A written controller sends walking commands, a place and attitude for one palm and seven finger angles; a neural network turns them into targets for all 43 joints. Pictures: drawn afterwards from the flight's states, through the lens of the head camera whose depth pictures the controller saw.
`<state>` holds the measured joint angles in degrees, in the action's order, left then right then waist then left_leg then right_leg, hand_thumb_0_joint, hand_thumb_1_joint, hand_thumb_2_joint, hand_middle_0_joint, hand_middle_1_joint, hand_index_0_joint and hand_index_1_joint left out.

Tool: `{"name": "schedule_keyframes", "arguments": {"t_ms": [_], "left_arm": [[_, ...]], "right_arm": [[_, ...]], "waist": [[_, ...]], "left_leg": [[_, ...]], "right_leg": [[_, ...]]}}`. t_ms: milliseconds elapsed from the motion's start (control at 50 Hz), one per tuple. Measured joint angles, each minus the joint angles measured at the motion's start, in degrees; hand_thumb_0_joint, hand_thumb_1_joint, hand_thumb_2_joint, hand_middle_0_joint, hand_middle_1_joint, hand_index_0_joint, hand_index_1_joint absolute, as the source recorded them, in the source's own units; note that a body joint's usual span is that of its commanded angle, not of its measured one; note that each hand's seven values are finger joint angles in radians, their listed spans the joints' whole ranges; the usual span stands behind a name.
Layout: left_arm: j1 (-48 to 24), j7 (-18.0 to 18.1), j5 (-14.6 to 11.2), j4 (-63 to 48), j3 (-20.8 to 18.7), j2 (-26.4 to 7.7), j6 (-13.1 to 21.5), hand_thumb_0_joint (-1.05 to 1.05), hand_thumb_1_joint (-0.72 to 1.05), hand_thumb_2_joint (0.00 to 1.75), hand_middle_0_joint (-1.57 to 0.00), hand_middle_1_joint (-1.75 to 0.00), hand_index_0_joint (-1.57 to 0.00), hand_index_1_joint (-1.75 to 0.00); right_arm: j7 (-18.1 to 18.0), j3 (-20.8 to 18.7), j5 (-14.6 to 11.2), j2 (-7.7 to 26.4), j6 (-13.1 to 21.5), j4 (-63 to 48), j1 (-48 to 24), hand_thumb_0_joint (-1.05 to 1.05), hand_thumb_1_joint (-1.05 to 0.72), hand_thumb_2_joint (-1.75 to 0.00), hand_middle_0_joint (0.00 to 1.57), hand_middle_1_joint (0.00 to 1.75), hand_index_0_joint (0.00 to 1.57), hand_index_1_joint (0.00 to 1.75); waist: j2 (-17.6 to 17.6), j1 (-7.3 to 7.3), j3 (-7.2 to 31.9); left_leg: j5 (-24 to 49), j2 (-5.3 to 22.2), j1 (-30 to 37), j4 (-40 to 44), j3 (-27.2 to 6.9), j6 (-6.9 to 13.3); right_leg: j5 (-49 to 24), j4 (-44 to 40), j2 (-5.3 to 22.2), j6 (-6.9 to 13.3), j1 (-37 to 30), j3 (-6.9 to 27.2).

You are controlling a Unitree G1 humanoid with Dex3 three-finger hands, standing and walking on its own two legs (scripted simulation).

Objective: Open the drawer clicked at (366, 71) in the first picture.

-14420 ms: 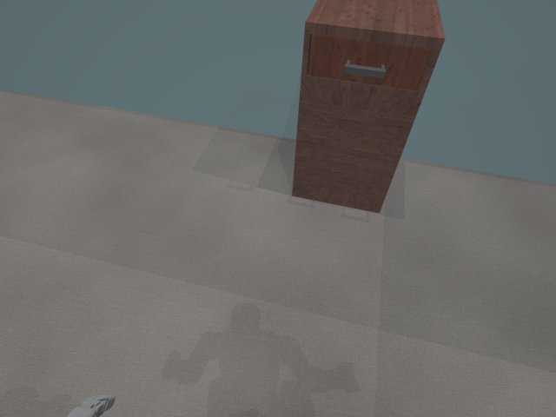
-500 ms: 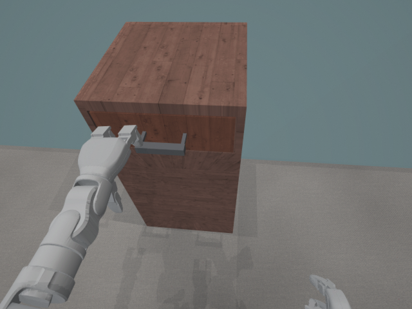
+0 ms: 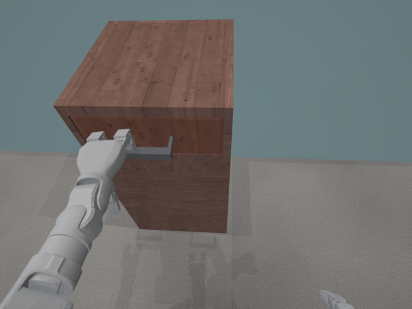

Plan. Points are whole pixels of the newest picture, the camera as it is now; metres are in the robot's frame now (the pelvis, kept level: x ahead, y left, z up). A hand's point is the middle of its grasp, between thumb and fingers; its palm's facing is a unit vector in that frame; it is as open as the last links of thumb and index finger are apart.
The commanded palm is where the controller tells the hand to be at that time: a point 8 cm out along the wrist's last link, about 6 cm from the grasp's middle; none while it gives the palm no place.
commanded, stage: move the hooked fingers above the handle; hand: left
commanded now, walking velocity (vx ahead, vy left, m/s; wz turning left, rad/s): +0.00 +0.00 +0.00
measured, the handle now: (148, 146) +0.51 +0.20 -0.04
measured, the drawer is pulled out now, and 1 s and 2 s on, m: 0.00 0.00 0.00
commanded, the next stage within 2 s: none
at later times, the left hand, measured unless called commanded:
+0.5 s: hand (139, 162) +0.42 +0.19 +0.01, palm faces -0.14 -0.05 -0.99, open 13.8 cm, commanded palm +0.41 +0.20 +0.07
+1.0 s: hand (150, 159) +0.43 +0.17 +0.00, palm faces -0.10 -0.09 -0.99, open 13.8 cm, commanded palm +0.42 +0.20 +0.07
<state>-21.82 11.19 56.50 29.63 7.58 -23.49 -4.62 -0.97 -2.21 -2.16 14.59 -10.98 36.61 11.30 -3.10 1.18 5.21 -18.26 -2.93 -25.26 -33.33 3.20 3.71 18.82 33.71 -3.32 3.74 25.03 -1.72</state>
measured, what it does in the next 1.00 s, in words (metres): stands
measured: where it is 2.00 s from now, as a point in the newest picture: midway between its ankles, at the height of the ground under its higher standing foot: outside the picture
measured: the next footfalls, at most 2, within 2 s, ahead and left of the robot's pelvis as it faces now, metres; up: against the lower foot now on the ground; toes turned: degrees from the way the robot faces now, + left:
none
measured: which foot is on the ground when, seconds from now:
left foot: down 0.00-1.00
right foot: down 0.00-1.00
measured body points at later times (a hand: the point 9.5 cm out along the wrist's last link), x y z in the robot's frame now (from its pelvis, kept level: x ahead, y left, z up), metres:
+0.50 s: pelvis +0.00 -0.01 -0.01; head +0.07 -0.03 +0.44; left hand +0.42 +0.19 +0.06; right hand +0.07 -0.27 -0.15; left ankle -0.02 +0.08 -0.73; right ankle -0.03 -0.08 -0.73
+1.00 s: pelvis +0.00 +0.01 -0.01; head +0.07 +0.00 +0.43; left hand +0.43 +0.17 +0.06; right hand +0.04 -0.27 -0.14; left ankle -0.02 +0.08 -0.73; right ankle -0.03 -0.08 -0.73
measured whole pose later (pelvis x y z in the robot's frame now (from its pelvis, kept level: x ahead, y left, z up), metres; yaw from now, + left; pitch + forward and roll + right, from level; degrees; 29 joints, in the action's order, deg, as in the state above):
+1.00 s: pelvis +0.00 +0.01 -0.01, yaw +0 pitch +16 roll -1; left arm -35.4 14.8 59.7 47.6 8.2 -21.1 6.6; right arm -1.5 -4.0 -0.5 14.1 -10.3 39.1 19.1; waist -2.6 -3.6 8.0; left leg -20.3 -2.4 -34.3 -38.7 3.0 4.1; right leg 19.9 37.3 -3.8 3.6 33.2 -2.2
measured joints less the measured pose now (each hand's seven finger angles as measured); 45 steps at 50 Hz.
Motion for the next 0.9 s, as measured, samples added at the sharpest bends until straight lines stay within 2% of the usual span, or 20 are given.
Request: {"name": "schedule_keyframes", "arguments": {"t_ms": [40,120,180,220,260,320,400,460,520,560,620,680,740,820,860,900], "left_arm": [[-0.6,-1.2,-0.2,0.7,0.8,0.2,0.6,0.00,-0.49,0.30,-0.32,-1.20,-0.32,-1.20],[-2.3,-1.6,0.4,2.0,2.3,1.1,4.6,0.00,-0.49,0.30,-0.32,-1.20,-0.32,-1.20],[-4.5,0.4,1.7,4.0,2.0,1.8,7.6,0.00,-0.49,0.30,-0.32,-1.20,-0.32,-1.20],[-6.0,2.4,2.6,5.8,0.9,1.9,8.3,0.00,-0.49,0.30,-0.32,-1.20,-0.32,-1.20],[-7.6,4.4,3.1,8.1,-0.3,1.7,7.5,0.00,-0.49,0.30,-0.32,-1.20,-0.32,-1.20],[-10.0,6.1,3.5,12.2,-1.1,1.4,4.4,0.00,-0.49,0.30,-0.32,-1.20,-0.32,-1.20],[-12.4,4.6,2.6,16.7,-0.4,1.2,0.9,0.00,-0.48,0.30,-0.32,-1.20,-0.32,-1.20],[-12.9,2.1,1.6,17.8,0.5,1.3,1.5,0.00,-0.48,0.30,-0.32,-1.20,-0.32,-1.20],[-13.5,0.9,1.6,17.9,0.7,1.5,4.9,0.00,-0.48,0.30,-0.32,-1.20,-0.32,-1.20],[-13.9,1.7,2.6,17.8,0.0,1.4,7.5,0.00,-0.49,0.30,-0.32,-1.20,-0.32,-1.20],[-15.5,5.0,4.4,18.9,-1.1,1.1,9.4,0.00,-0.49,0.30,-0.32,-1.20,-0.32,-1.20],[-17.5,8.7,5.3,21.3,-3.0,0.5,8.0,0.00,-0.49,0.30,-0.32,-1.20,-0.32,-1.20],[-18.9,10.2,5.0,24.7,-4.7,-0.5,4.2,0.01,-0.48,0.30,-0.32,-1.20,-0.32,-1.20],[-19.2,7.3,3.1,27.7,-3.3,-1.0,0.1,0.00,-0.48,0.30,-0.32,-1.20,-0.32,-1.20],[-18.3,4.5,2.0,26.9,-2.1,-0.7,0.6,0.00,-0.48,0.30,-0.32,-1.20,-0.32,-1.20],[-16.6,2.2,1.2,24.5,-0.9,-0.1,2.9,0.00,-0.48,0.30,-0.32,-1.20,-0.32,-1.20]], "right_arm": [[-0.2,-0.1,0.1,0.0,0.0,-0.2,0.1,0.01,-0.91,-0.89,0.20,0.30,0.20,0.30],[-0.7,-0.3,0.6,-0.1,0.2,-0.2,0.3,0.01,-0.91,-0.89,0.20,0.30,0.20,0.30],[-0.8,-0.5,0.8,-0.2,0.5,0.0,0.2,0.01,-0.91,-0.89,0.20,0.30,0.20,0.30],[-0.8,-0.5,0.9,-0.4,0.6,0.2,0.3,0.01,-0.91,-0.89,0.20,0.30,0.20,0.30],[-0.7,-0.5,0.9,-0.6,0.6,0.4,0.5,0.01,-0.91,-0.89,0.20,0.30,0.20,0.30],[-0.3,-0.6,0.7,-0.6,0.4,0.7,1.2,0.01,-0.91,-0.89,0.20,0.30,0.20,0.30],[0.1,-0.7,0.4,-0.5,-0.1,1.2,2.6,0.01,-0.91,-0.89,0.20,0.30,0.20,0.30],[-0.3,-0.7,0.4,-0.5,-0.5,1.6,3.8,0.01,-0.91,-0.89,0.20,0.30,0.20,0.30],[-0.8,-0.8,0.7,-0.5,-0.2,2.0,4.6,0.01,-0.91,-0.89,0.20,0.30,0.20,0.30],[-1.0,-0.9,0.9,-0.5,0.1,2.0,5.1,0.01,-0.91,-0.89,0.20,0.30,0.20,0.30],[-1.0,-1.3,1.2,-0.2,0.7,2.1,5.4,0.01,-0.91,-0.89,0.20,0.30,0.20,0.30],[-0.6,-1.6,1.5,0.3,1.1,2.2,5.4,0.01,-0.91,-0.89,0.20,0.30,0.20,0.30],[-0.2,-1.5,1.4,0.4,0.8,2.3,5.6,0.01,-0.91,-0.89,0.20,0.30,0.20,0.30],[0.2,-1.5,0.8,0.1,0.4,2.4,6.7,0.01,-0.91,-0.89,0.20,0.30,0.20,0.30],[0.1,-1.4,0.7,-0.1,0.2,2.5,7.4,0.01,-0.91,-0.89,0.20,0.30,0.20,0.30],[-0.2,-1.4,0.9,-0.4,0.2,2.5,7.9,0.01,-0.91,-0.89,0.20,0.30,0.20,0.30]], "waist": [[0.1,-0.13,0.1],[0.5,-0.47,0.1],[0.7,-0.82,0.3],[0.8,-1.16,0.8],[0.8,-1.50,1.1],[0.5,-1.94,1.6],[0.0,-2.50,1.6],[0.2,-3.09,1.4],[0.8,-3.88,1.2],[1.2,-4.45,1.4],[1.4,-5.29,1.9],[0.9,-5.92,2.4],[0.4,-6.17,2.8],[-0.1,-5.81,2.7],[0.0,-5.53,2.5],[0.2,-5.29,2.4]], "left_leg": [[0.0,0.0,-0.2,-0.2,-0.3,-0.1],[-0.4,0.0,-1.1,-1.2,-0.8,-0.2],[-0.8,0.0,-2.5,-2.3,-0.7,-0.3],[-1.1,0.2,-3.6,-2.9,-0.4,-0.4],[-1.2,0.3,-4.5,-3.4,-0.2,-0.5],[-1.2,0.5,-5.7,-3.6,0.1,-0.5],[-1.0,0.6,-6.2,-3.4,-0.1,-0.6],[-0.9,0.6,-6.1,-3.1,-0.4,-0.6],[-0.9,0.6,-6.5,-3.4,-0.7,-0.6],[-1.2,0.8,-7.4,-4.1,-0.7,-0.7],[-1.7,0.9,-9.5,-5.6,-0.5,-0.7],[-2.1,1.1,-11.6,-6.9,0.0,-0.5],[-2.2,1.3,-12.4,-7.0,0.6,-0.4],[-1.7,1.3,-11.3,-5.7,0.8,-0.1],[-1.5,1.2,-10.2,-4.9,0.6,0.0],[-1.3,1.0,-9.2,-4.3,0.3,0.1]], "right_leg": [[0.1,0.1,0.0,0.1,0.1,-0.3],[0.6,0.9,0.1,0.3,0.8,-0.8],[1.0,2.0,0.0,0.4,2.2,-0.8],[1.2,2.8,-0.1,0.5,3.4,-0.6],[1.3,3.4,-0.2,0.6,4.6,-0.4],[1.2,3.7,-0.4,0.7,5.8,-0.2],[0.9,3.2,-0.5,0.7,6.1,-0.3],[0.7,2.7,-0.5,0.7,5.8,-0.6],[0.8,2.7,-0.5,0.8,6.1,-0.9],[0.9,3.2,-0.6,0.9,6.9,-0.9],[1.2,4.6,-0.7,0.9,9.0,-0.9],[1.4,5.8,-0.9,0.8,11.2,-0.5],[1.3,5.9,-1.1,0.5,12.2,0.2],[0.7,4.5,-1.1,0.3,11.1,0.4],[0.4,3.5,-1.0,0.2,9.8,0.3],[0.3,2.8,-0.9,0.1,8.7,0.0]]}}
